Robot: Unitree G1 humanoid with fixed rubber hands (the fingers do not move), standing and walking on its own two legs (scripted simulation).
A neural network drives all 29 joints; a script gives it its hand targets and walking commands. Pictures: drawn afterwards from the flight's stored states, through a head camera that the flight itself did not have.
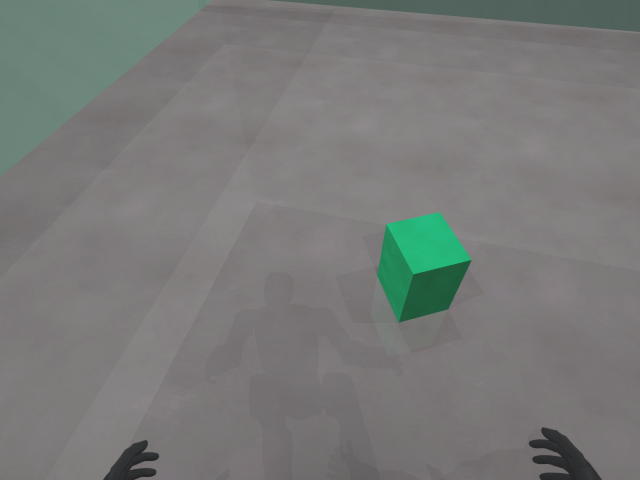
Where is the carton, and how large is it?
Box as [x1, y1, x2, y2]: [377, 212, 471, 321]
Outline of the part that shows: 439,212 386,224 377,275 398,321 447,309 471,260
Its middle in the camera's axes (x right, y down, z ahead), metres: +0.34 +0.10 +1.35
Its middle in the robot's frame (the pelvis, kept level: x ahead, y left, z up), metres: +0.84 -0.32 -0.62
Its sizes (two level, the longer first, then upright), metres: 0.212 0.194 0.297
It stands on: the floor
